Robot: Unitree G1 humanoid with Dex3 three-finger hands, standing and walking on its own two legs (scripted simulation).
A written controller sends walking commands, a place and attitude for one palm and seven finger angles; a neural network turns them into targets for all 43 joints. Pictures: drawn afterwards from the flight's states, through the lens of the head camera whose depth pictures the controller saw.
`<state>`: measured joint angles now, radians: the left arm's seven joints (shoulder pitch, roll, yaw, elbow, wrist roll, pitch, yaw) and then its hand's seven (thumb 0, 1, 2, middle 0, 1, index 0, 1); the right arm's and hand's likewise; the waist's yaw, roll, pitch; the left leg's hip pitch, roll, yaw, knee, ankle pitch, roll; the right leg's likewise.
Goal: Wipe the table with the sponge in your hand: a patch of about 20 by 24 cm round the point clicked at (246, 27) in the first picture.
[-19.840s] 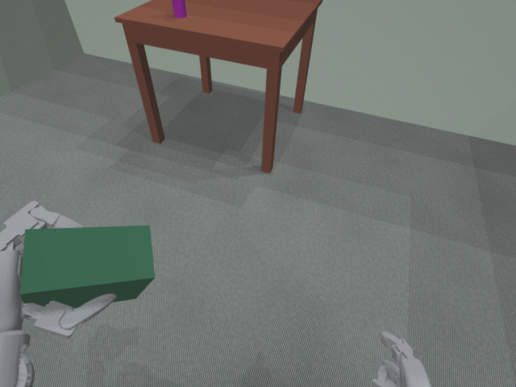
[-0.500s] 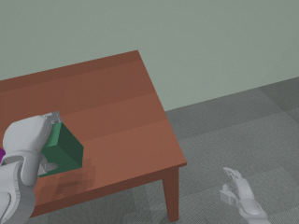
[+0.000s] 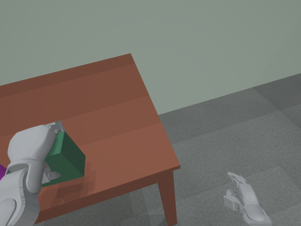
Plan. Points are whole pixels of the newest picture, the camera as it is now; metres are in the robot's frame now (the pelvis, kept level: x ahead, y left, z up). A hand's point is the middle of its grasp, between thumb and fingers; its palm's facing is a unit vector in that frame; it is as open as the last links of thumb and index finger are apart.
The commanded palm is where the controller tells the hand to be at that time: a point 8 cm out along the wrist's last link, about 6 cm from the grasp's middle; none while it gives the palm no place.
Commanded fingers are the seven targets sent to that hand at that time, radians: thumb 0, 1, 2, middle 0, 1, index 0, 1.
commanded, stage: move the sponge above the wiping area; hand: left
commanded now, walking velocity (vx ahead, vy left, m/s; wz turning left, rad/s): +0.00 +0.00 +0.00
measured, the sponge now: (57, 164) +0.22 +0.28 +0.08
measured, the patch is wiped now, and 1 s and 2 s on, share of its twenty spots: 0.00 0.00 0.00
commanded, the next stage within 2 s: lower the sponge onto the table in 1.78 s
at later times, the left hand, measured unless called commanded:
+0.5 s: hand (52, 158) +0.22 +0.28 +0.11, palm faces +0.02 -0.08 -1.00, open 10.2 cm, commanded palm +0.20 +0.28 +0.17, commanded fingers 0.00 0.10 1.30 -1.20 -1.60 -1.20 -1.60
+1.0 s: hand (62, 161) +0.23 +0.27 +0.09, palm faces +0.01 -0.11 -0.99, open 10.2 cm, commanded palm +0.20 +0.27 +0.16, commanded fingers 0.00 0.10 1.30 -1.20 -1.60 -1.20 -1.60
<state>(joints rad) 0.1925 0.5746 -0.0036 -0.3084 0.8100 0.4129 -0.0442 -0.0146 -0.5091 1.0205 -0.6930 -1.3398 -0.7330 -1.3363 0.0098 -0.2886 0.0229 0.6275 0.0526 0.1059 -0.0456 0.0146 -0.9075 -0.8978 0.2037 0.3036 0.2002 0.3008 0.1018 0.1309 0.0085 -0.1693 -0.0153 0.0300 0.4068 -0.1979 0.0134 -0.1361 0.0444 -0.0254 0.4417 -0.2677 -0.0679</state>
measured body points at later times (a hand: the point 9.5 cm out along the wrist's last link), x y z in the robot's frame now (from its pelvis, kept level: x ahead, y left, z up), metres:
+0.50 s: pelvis +0.01 +0.00 +0.00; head +0.00 -0.05 +0.45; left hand +0.22 +0.28 +0.16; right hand +0.25 -0.21 -0.09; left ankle +0.01 +0.12 -0.74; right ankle -0.02 -0.07 -0.74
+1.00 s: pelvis +0.01 +0.01 +0.00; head +0.00 -0.04 +0.45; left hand +0.22 +0.27 +0.14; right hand +0.26 -0.20 -0.09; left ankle +0.01 +0.12 -0.74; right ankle -0.02 -0.07 -0.74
